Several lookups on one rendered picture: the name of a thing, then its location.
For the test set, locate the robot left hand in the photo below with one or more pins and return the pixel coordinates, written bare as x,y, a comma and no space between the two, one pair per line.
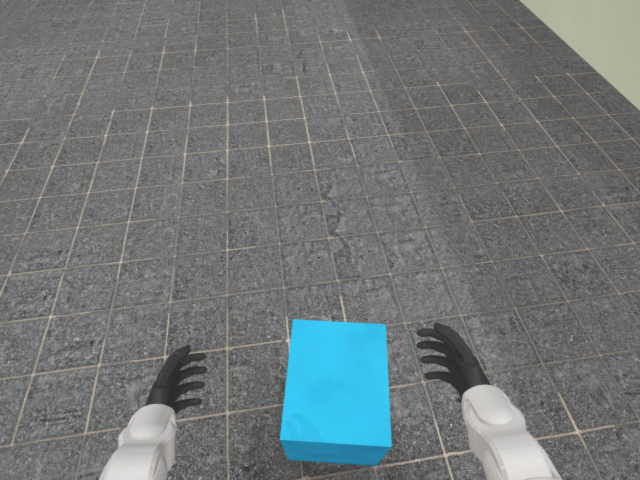
166,390

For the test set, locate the robot left forearm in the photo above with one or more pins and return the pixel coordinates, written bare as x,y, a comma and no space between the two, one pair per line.
146,447

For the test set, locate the robot right forearm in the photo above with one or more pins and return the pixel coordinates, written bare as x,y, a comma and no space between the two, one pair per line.
498,437

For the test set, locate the carton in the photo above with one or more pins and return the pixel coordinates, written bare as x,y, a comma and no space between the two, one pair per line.
336,404

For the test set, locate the robot right hand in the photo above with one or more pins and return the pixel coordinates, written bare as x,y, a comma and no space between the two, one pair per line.
465,370

